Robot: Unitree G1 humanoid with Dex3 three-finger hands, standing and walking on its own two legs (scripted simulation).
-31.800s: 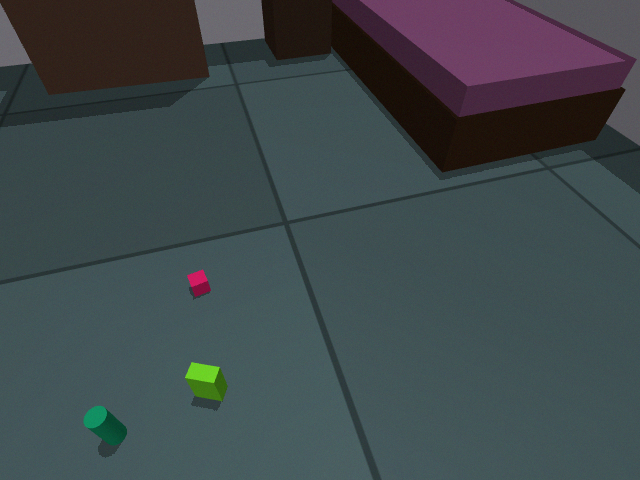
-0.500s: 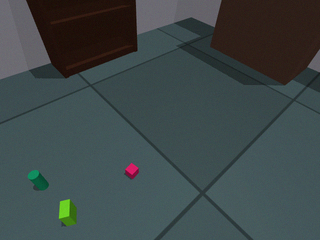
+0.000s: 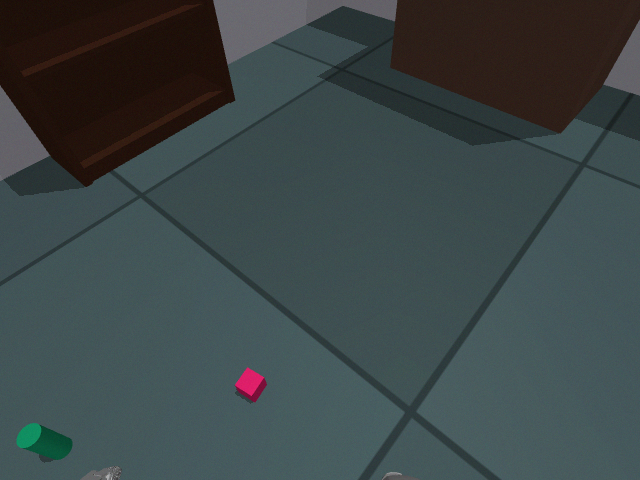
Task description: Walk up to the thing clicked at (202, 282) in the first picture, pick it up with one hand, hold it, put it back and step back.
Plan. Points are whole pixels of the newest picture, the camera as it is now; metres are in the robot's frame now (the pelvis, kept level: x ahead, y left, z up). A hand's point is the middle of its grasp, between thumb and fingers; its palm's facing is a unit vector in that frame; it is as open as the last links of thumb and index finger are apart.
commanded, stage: walk up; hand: left
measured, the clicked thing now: (251, 384) +0.50 +0.23 -0.72
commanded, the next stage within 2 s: none
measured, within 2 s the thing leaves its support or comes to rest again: neither
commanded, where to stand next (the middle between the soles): +0.11 +0.00 m, yaw -1 degrees
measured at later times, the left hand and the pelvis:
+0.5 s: hand out of the picture +0.17 +0.27 -0.16, palm faces -0.03 -0.94 -0.34, open 7.4 cm; pelvis +0.08 +0.00 +0.00, yaw -1 degrees
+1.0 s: hand out of the picture +0.14 +0.26 -0.13, palm faces -0.02 -0.92 -0.40, open 7.4 cm; pelvis +0.05 -0.01 +0.01, yaw -1 degrees
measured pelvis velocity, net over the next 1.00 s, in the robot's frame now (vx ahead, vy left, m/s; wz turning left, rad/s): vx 0.05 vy -0.01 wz -0.01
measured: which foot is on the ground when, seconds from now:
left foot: up 0.00-0.30, down 0.32-1.00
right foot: down 0.00-0.36, up 0.38-0.62, down 0.64-1.00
